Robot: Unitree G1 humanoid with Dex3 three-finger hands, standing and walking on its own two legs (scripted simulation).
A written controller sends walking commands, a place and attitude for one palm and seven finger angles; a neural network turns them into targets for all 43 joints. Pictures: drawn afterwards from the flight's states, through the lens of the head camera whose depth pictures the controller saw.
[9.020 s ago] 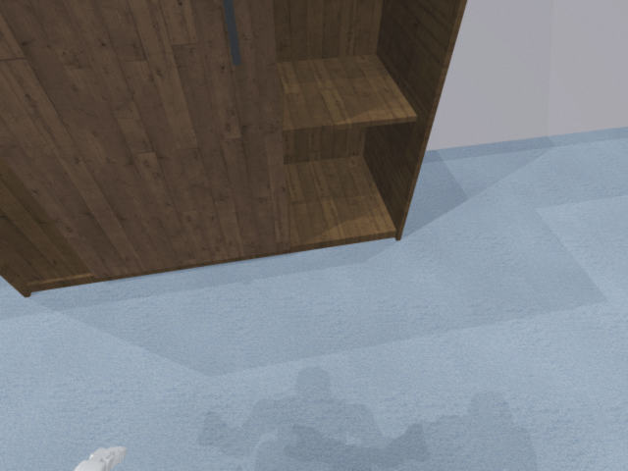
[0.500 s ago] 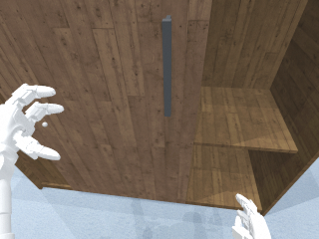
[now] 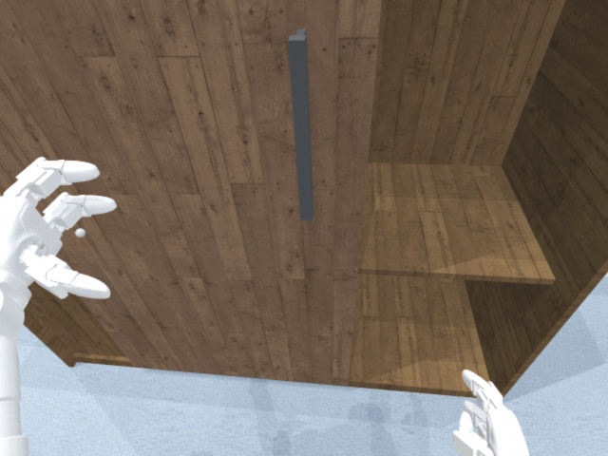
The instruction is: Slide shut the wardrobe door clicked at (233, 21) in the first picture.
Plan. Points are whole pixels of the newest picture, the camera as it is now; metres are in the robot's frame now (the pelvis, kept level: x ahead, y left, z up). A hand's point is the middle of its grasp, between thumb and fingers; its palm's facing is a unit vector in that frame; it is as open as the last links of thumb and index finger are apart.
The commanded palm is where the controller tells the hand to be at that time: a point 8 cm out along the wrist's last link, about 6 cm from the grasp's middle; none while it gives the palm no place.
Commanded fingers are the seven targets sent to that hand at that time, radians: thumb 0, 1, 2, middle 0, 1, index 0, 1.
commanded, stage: raise the hand with hooked fingers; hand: left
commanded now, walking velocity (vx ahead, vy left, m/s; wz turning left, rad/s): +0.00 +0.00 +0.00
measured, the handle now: (304, 137) +0.50 +0.05 +0.20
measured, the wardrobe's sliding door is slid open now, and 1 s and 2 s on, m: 0.45 0.45 0.45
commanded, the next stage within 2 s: move the hooked fingers beside the handle in 0.04 s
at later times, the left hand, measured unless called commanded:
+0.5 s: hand (123, 214) +0.32 +0.25 +0.20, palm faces +0.07 -1.00 -0.06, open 14.0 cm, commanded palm +0.29 +0.29 +0.20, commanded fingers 0.00 -0.50 0.30 -0.30 -1.20 -0.30 -1.20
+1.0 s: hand (192, 188) +0.38 +0.19 +0.19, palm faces +0.01 -1.00 -0.02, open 14.0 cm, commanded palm +0.35 +0.23 +0.19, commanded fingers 0.00 -0.50 0.30 -0.30 -1.20 -0.30 -1.20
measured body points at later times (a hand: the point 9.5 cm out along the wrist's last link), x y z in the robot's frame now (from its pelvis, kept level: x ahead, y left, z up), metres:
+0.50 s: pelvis +0.00 +0.01 +0.00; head -0.01 -0.02 +0.45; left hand +0.31 +0.30 +0.20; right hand +0.20 -0.22 -0.08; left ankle -0.02 +0.12 -0.74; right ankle +0.02 -0.09 -0.74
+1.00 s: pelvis +0.02 +0.01 +0.00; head +0.01 -0.01 +0.45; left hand +0.37 +0.24 +0.19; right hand +0.19 -0.21 -0.09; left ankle -0.02 +0.12 -0.74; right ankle +0.02 -0.09 -0.74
